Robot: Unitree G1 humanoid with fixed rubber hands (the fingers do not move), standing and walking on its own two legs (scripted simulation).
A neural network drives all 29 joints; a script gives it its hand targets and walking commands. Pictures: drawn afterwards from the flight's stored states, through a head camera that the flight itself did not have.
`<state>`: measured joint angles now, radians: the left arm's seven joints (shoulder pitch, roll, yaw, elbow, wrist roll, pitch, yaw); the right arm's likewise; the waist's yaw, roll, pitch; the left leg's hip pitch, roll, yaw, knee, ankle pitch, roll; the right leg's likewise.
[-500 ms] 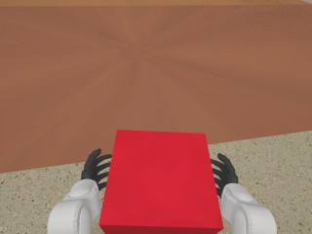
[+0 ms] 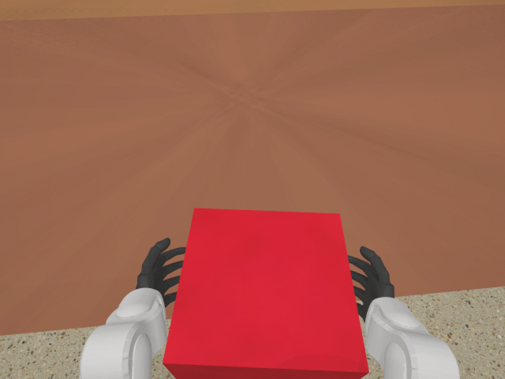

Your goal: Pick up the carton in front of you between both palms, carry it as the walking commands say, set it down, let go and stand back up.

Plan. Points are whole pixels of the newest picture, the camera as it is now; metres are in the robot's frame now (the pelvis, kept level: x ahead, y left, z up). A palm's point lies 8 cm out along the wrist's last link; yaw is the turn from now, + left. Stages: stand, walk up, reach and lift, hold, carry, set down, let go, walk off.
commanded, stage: carry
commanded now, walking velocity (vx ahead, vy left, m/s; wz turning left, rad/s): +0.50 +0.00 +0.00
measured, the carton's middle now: (262, 312) +0.24 +0.00 +0.01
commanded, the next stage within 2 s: none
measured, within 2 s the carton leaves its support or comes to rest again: neither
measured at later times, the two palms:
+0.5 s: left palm (189, 118) +0.61 +0.17 +0.12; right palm (333, 128) +0.57 -0.13 +0.12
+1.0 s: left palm (222, 51) +1.01 +0.14 +0.11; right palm (320, 53) +1.03 -0.16 +0.10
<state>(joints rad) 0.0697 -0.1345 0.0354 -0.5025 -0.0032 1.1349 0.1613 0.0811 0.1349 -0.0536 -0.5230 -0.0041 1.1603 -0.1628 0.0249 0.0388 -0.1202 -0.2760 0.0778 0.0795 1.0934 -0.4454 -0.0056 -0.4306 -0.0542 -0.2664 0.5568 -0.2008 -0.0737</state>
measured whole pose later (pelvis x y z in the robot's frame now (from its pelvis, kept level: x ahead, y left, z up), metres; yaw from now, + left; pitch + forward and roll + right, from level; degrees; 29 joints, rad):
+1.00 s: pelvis +0.66 -0.02 +0.01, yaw -1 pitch +6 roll +0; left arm -0.54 -0.15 0.28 -0.16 -0.03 1.03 0.21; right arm -0.56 0.12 -0.33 -0.16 0.00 1.04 -0.23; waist 0.08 0.02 0.09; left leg -0.58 0.02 0.01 1.35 -0.40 0.05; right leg -0.43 0.00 -0.16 0.56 -0.34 -0.06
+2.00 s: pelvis +1.32 -0.04 +0.07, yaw -2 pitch +6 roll +1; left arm -0.54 -0.14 0.26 -0.18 -0.01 1.07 0.21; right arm -0.54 0.12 -0.32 -0.19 -0.03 1.07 -0.22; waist 0.06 0.00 -0.03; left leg -0.69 0.05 0.09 0.78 -0.30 0.04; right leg -0.18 -0.01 -0.11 0.45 -0.46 -0.01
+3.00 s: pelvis +1.92 -0.07 +0.14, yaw -3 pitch +4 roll +1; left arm -0.53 -0.14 0.34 -0.11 0.04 1.09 0.21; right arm -0.52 0.15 -0.28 -0.11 -0.01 1.09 -0.21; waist -0.09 -0.01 -0.01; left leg -0.43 -0.01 0.13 0.59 -0.35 0.08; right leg -0.60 0.00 -0.02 1.32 -0.44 -0.05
